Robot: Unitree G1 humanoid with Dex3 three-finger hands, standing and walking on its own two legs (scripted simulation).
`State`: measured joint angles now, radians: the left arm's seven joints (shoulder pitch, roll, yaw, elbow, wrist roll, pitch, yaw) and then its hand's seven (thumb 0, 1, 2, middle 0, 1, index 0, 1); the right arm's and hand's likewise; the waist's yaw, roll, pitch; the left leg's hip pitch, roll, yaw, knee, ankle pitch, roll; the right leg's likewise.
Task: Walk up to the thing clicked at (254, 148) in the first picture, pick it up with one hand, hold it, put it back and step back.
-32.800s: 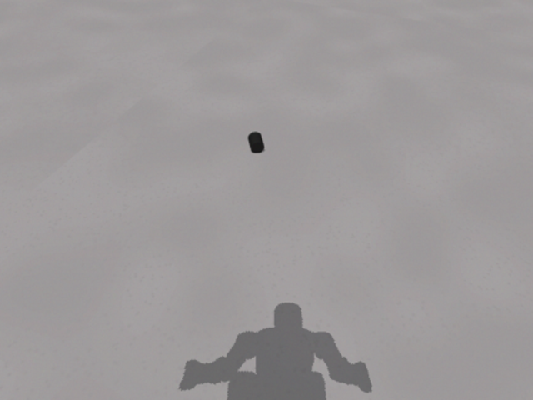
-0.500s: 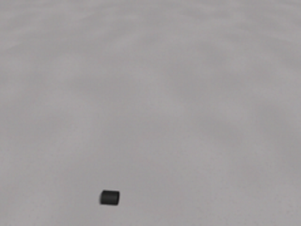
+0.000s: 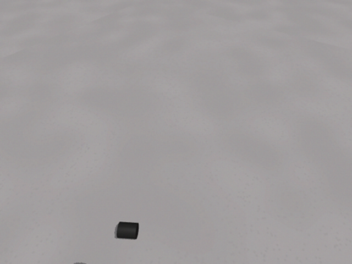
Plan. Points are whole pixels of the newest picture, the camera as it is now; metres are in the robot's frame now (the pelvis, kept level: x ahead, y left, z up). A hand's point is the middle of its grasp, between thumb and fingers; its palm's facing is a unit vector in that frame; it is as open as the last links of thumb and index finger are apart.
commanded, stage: stand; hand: left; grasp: from above
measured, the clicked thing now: (128, 230) +0.44 +0.26 -0.74
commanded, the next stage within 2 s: step back in 0.02 s
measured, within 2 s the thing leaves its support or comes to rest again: neither
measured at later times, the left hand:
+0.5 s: hand out of the picture +0.07 +0.31 -0.18, palm faces -0.05 -0.93 -0.36, open 7.4 cm
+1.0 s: hand out of the picture -0.04 +0.33 -0.17, palm faces -0.02 -0.92 -0.39, open 7.4 cm
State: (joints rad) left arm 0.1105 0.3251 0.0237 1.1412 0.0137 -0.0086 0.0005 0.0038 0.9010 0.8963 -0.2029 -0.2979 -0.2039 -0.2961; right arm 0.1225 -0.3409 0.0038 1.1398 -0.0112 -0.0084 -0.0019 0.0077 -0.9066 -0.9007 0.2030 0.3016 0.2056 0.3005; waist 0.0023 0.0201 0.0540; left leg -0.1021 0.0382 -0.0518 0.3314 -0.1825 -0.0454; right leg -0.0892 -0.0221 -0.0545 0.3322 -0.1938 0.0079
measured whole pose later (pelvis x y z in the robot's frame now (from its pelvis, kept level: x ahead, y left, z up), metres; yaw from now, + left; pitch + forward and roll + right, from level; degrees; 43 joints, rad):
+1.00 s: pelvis -0.19 +0.07 -0.03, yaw -1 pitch -2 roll +1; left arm 0.10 0.39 0.07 0.77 0.02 0.05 0.01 0.00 0.90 0.90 -0.21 -0.30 -0.21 -0.30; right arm 0.17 -0.39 -0.05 0.87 -0.02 0.02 -0.01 0.01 -0.91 -0.90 0.20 0.30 0.21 0.30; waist 0.01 -0.03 0.19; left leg -0.24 -0.05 -0.04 0.65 -0.35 0.02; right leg -0.39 -0.05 0.03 0.71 -0.27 0.01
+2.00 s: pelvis -0.52 +0.03 -0.03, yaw -4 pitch -2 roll -1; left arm 0.17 0.39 0.08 0.84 0.02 0.06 0.00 0.00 0.90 0.90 -0.20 -0.30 -0.20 -0.30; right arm 0.12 -0.39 -0.03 0.81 -0.03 0.03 -0.01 0.01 -0.90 -0.90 0.21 0.30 0.21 0.30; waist 0.02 0.00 0.16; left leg -0.40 0.06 -0.01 0.64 -0.20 0.00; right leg -0.28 0.03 0.06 0.82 -0.48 0.01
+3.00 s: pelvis -0.63 +0.05 -0.02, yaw +0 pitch -2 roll +0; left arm 0.20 0.39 0.05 1.02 0.01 0.01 -0.01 0.01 0.90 0.90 -0.20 -0.30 -0.20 -0.30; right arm 0.17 -0.35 -0.05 0.99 -0.03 -0.04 0.01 0.01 -0.91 -0.90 0.20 0.30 0.21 0.30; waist 0.03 -0.03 0.08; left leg -0.26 0.00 0.03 0.58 -0.28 0.01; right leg -0.29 -0.02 0.04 0.77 -0.49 -0.02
